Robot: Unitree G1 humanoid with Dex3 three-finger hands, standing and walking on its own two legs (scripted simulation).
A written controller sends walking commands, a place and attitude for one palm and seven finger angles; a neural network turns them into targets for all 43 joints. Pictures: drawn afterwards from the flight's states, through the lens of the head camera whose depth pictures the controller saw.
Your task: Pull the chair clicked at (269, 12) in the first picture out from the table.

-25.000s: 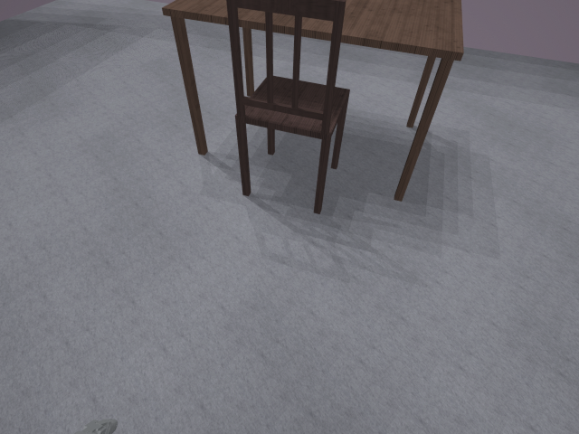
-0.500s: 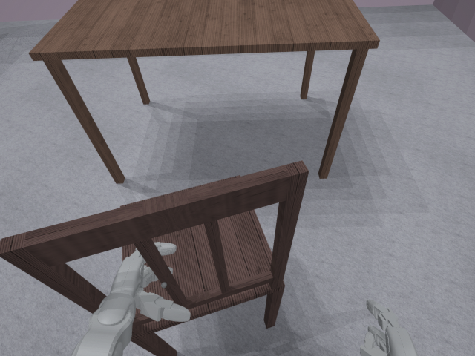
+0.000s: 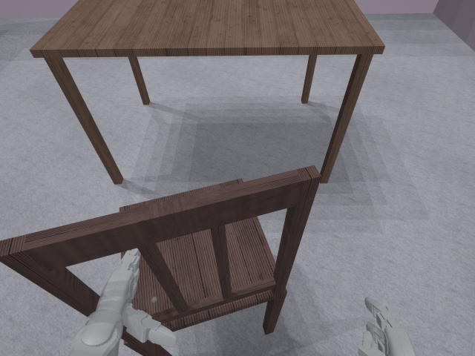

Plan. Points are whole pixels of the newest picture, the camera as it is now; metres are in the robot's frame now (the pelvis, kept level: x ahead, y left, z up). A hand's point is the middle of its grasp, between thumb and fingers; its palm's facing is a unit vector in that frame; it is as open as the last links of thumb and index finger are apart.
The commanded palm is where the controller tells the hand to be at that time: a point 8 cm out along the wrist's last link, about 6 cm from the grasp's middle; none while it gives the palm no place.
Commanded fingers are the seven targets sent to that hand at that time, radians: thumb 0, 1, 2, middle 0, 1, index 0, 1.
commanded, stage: draw the fingers out of the gap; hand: left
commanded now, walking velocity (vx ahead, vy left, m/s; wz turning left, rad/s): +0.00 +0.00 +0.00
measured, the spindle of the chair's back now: (167, 282) +0.26 +0.13 -0.03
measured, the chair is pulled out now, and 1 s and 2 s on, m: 0.56 0.56 0.56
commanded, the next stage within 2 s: draw the hand back to the body in 0.62 s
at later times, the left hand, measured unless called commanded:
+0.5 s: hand out of the picture +0.14 +0.14 -0.03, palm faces -0.05 -0.98 -0.18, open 17.5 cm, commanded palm +0.12 +0.19 -0.01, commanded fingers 0.00 -0.55 0.20 0.00 0.00 0.00 0.00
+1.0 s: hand out of the picture +0.13 +0.16 +0.03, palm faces +0.09 -0.99 -0.07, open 17.5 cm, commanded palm +0.08 +0.22 +0.04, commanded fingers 0.00 -0.55 0.20 0.00 0.00 0.00 0.00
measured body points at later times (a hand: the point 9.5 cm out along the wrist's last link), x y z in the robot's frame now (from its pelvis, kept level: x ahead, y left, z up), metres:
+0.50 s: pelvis -0.01 +0.00 -0.01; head +0.01 -0.01 +0.44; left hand +0.14 +0.19 -0.01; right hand +0.17 -0.23 -0.07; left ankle -0.05 +0.13 -0.70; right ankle +0.03 -0.13 -0.70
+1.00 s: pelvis -0.03 -0.01 -0.03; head -0.01 -0.01 +0.42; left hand +0.12 +0.21 +0.04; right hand +0.16 -0.24 -0.09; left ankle -0.05 +0.13 -0.70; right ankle +0.03 -0.13 -0.70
